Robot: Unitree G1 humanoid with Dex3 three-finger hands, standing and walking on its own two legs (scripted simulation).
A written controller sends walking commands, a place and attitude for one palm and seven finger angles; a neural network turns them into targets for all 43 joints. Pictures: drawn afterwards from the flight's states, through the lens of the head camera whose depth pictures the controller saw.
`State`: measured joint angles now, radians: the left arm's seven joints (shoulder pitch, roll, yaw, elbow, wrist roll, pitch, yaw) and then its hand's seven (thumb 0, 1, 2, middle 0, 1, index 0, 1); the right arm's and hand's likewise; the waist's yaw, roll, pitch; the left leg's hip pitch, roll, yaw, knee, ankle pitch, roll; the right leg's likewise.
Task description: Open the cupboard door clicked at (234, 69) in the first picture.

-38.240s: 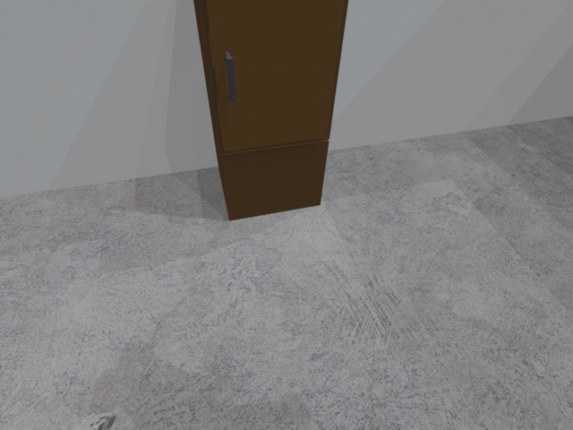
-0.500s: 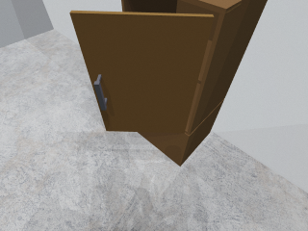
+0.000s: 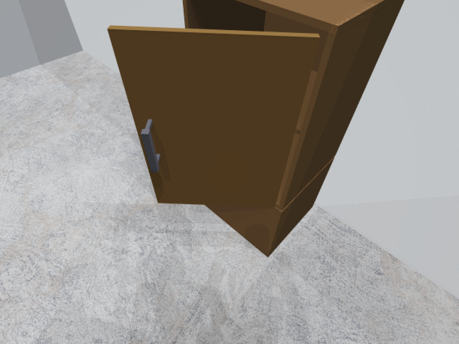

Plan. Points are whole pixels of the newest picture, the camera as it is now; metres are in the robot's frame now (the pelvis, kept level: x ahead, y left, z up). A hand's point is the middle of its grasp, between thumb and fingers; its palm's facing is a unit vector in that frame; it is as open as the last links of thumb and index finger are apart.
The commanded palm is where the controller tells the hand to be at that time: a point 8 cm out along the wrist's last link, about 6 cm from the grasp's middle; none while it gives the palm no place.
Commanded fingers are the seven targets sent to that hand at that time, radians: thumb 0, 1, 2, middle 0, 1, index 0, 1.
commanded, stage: shuffle to correct the standing spot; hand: left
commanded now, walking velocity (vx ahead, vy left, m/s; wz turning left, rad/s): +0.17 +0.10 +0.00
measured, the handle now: (152, 146) +0.58 +0.24 -0.04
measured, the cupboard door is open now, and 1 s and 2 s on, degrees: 41 41 41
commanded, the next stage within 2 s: come to a stop and stand still in 0.12 s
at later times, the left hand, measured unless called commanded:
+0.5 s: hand out of the picture +0.04 +0.21 -0.18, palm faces +0.03 -0.97 -0.23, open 7.4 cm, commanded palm none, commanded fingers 0.00 0.90 0.90 -0.20 -0.30 -0.20 -0.30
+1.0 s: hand out of the picture +0.07 +0.17 -0.17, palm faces +0.02 -0.98 -0.21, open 7.3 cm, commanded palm none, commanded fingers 0.00 0.90 0.90 -0.20 -0.30 -0.20 -0.30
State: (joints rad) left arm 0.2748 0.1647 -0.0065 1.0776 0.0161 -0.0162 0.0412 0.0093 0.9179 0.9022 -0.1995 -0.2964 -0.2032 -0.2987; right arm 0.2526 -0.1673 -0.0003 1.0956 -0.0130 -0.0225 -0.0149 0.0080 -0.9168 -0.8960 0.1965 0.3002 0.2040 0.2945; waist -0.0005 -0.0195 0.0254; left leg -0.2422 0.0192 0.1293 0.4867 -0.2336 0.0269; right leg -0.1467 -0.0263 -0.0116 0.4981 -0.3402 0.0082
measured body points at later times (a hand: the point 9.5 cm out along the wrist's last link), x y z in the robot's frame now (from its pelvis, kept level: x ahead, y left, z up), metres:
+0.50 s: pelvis +0.04 +0.02 +0.00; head +0.08 +0.02 +0.44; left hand +0.04 +0.26 -0.16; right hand +0.06 -0.21 -0.16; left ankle +0.02 +0.10 -0.74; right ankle +0.02 -0.11 -0.73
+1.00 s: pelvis +0.03 -0.02 +0.01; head +0.03 -0.01 +0.46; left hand +0.07 +0.22 -0.15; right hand +0.05 -0.25 -0.15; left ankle +0.02 +0.10 -0.74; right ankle +0.03 -0.11 -0.74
